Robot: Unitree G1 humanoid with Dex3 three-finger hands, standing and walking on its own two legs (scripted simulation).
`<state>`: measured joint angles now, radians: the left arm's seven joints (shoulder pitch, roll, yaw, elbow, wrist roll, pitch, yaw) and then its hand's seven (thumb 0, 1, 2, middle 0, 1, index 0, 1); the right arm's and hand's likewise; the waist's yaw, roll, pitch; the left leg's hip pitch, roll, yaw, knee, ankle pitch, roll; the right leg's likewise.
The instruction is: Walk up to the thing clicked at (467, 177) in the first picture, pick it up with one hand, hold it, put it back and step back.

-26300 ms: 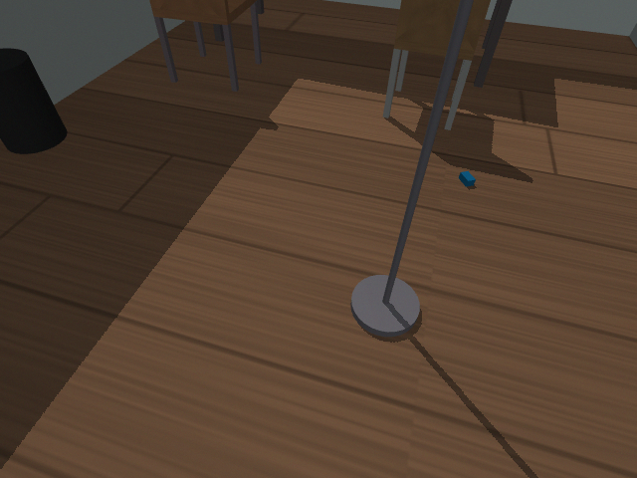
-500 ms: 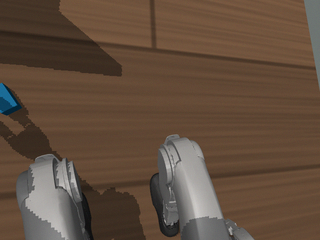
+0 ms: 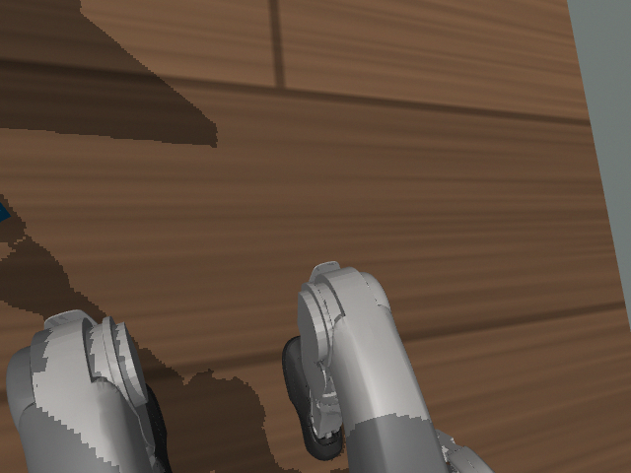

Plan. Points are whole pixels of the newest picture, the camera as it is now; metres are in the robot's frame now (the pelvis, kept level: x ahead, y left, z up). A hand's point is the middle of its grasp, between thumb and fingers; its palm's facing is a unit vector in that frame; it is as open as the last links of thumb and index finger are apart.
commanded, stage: rise first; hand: left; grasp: from above
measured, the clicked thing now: out of the picture +0.48 +0.36 -0.29
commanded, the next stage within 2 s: none
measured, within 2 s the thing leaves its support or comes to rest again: neither
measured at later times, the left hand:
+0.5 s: hand out of the picture +0.43 +0.38 -0.17, palm faces -0.28 -0.30 -0.91, open 13.9 cm
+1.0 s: hand out of the picture +0.43 +0.38 -0.17, palm faces -0.29 -0.30 -0.91, open 13.8 cm
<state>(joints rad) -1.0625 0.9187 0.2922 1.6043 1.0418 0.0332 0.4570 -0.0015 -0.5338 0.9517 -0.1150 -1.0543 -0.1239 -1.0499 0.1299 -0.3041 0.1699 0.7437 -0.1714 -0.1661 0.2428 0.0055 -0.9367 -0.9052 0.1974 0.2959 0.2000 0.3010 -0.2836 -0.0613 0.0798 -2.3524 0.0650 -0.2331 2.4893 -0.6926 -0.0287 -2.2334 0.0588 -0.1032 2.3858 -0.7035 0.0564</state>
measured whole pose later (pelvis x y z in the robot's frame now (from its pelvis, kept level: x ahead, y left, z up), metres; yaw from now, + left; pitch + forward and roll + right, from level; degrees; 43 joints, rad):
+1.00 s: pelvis +0.00 +0.00 +0.00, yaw +1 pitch +31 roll -9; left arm -1.03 0.88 0.26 1.55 1.02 0.05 0.42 0.00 -0.50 0.92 -0.14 -1.05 -0.15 -1.04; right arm 0.15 -0.31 0.14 0.76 -0.16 -0.19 0.27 0.01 -0.94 -0.91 0.20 0.30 0.20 0.30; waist -0.27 -0.04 0.05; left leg -2.35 0.06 -0.22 2.47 -0.68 -0.03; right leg -2.24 0.05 -0.09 2.38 -0.70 0.05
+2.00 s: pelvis +0.00 +0.00 +0.00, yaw +1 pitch +30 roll -10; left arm -1.04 0.88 0.26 1.59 1.04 0.02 0.44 0.00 -0.39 0.84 -0.23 -0.93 -0.24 -0.93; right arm 0.15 -0.31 0.15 0.76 -0.17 -0.22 0.27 0.01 -0.93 -0.90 0.20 0.30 0.20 0.30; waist -0.27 -0.05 0.06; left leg -2.35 0.05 -0.22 2.48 -0.67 -0.03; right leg -2.23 0.05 -0.10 2.38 -0.69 0.06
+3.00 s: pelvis -0.01 +0.00 +0.00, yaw +0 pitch +30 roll -10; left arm -1.05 0.91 0.26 1.62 1.05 0.01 0.46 0.00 -0.29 0.76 -0.31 -0.85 -0.33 -0.84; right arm 0.16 -0.32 0.16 0.77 -0.18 -0.25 0.29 0.01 -0.92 -0.90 0.20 0.30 0.20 0.30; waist -0.29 -0.06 0.07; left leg -2.35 0.06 -0.23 2.48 -0.67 -0.02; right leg -2.23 0.06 -0.10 2.38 -0.69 0.06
